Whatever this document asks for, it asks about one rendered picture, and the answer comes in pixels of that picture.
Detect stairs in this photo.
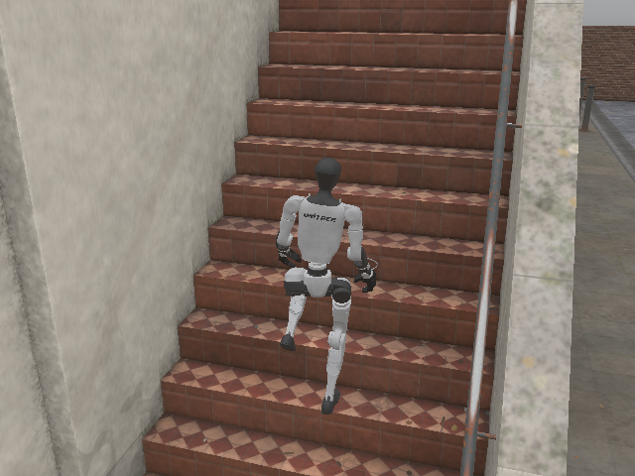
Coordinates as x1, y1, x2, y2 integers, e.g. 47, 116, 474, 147
142, 0, 527, 476

